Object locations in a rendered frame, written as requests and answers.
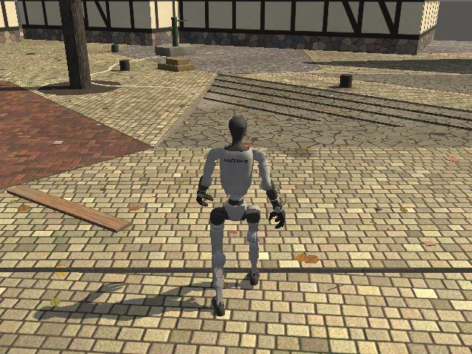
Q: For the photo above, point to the right robot hand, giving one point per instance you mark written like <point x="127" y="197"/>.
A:
<point x="281" y="218"/>

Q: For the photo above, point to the robot right thigh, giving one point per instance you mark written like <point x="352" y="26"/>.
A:
<point x="253" y="220"/>

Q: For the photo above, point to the left robot upper arm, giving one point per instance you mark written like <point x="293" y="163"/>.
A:
<point x="214" y="154"/>

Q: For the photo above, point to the robot right shin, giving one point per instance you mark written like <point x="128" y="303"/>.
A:
<point x="254" y="254"/>

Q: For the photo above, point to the robot left forearm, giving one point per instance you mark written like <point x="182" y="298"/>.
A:
<point x="201" y="189"/>

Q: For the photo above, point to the right robot upper arm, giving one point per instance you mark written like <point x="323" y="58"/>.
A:
<point x="260" y="157"/>

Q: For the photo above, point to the robot right forearm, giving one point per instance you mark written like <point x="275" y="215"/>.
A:
<point x="274" y="199"/>

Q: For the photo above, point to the left robot hand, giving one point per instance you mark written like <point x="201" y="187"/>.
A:
<point x="199" y="200"/>

